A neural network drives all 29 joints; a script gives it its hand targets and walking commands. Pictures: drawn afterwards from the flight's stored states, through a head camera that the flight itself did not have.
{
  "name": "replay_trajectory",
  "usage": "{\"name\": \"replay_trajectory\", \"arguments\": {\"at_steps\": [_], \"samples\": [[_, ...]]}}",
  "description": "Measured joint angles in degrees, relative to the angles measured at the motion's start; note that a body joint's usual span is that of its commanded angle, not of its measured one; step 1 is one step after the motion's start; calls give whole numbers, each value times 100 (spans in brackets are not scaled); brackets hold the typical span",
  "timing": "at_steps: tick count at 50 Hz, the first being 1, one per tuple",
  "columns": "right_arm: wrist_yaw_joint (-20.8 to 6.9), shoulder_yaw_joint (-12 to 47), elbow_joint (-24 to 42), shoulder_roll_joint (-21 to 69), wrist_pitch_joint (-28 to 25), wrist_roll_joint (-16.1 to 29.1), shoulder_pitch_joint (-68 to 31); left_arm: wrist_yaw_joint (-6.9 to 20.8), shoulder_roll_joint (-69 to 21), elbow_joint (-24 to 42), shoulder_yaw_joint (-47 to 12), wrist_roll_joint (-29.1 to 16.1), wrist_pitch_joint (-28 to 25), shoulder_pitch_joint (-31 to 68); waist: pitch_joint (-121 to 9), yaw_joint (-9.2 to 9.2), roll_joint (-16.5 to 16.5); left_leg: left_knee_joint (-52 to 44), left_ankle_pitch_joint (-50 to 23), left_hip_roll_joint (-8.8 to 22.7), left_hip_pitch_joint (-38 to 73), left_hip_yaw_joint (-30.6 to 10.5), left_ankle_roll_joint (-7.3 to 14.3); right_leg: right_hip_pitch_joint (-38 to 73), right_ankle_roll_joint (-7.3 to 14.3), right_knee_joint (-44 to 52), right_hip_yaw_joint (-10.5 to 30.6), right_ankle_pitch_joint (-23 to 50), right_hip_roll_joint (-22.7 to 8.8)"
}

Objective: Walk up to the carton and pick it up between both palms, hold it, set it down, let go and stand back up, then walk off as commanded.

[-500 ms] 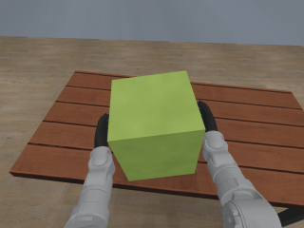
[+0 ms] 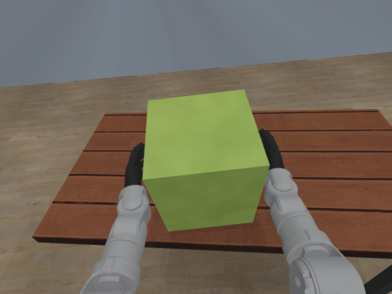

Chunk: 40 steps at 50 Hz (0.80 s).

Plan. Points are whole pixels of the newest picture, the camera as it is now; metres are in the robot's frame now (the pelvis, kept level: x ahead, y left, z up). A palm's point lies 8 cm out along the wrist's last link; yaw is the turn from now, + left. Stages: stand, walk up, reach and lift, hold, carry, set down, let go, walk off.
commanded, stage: reach and lift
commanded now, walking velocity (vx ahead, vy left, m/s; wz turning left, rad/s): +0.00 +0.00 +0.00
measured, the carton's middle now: (203, 165) +0.40 +0.01 +0.07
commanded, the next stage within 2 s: none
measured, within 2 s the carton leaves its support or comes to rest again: neither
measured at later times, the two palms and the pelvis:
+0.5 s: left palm (121, 161) +0.37 +0.18 +0.13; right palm (264, 147) +0.40 -0.12 +0.12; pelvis +0.00 +0.00 +0.00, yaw +0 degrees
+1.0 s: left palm (104, 155) +0.35 +0.19 +0.17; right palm (261, 127) +0.38 -0.10 +0.19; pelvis -0.01 +0.00 +0.00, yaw +0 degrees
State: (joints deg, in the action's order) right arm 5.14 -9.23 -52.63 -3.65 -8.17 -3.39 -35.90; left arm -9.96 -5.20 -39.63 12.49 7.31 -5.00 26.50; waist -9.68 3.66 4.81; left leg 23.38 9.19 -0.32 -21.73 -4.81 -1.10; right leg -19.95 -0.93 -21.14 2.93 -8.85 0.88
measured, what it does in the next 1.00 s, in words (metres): stands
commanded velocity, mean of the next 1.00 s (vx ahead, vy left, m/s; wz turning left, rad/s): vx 0.00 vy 0.00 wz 0.00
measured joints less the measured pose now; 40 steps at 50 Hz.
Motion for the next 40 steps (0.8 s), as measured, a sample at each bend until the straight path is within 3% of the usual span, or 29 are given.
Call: {"name": "replay_trajectory", "arguments": {"at_steps": [8, 14, 18, 23, 27, 34, 40], "samples": [[162, -2, -3, -30, -47, 101, -13, 143, 75, -3, 8, -31, 222, 341, -143, -1, -538, 0, 11, 18, 2, 0, 7, -1, 0, 0, -1, 0, 18], [231, 7, -8, -30, 433, 482, -58, 199, 209, -7, -112, -31, 885, 567, -123, 0, -1073, 0, 23, 18, 2, 0, -2, 4, 0, 9, 0, -1, 17], [264, 98, -4, -30, 793, 900, -57, 89, 420, 200, -516, -30, 1483, 548, -123, 1, -1229, 0, 36, 19, 6, 0, -29, 23, 1, 41, 0, -2, 15], [262, 303, 335, -69, 923, 1473, -60, -156, 668, 1293, -998, -171, 2293, 439, -124, -4, -1086, 0, 37, 19, 6, 1, -53, 26, 12, 48, 0, -1, 15], [267, 369, 1103, -175, 1235, 1632, -62, -219, 655, 1925, -1002, -198, 2471, 435, -128, -5, -755, 0, 25, 19, 26, 1, -53, 47, 12, 49, 0, 4, 14], [359, 474, 1447, -239, 2125, 1350, -56, 69, 226, 1990, -304, -201, 2950, 433, 81, -5, -226, 1, 106, 19, 610, 1, 18, 645, 0, 77, -3, -56, 15], [512, 761, 1461, -232, 2491, 1169, -59, 266, 139, 1996, 73, -199, 3242, 437, 159, -6, -268, 0, 106, 19, 795, 0, 38, 830, -19, 79, -3, -54, 16]]}}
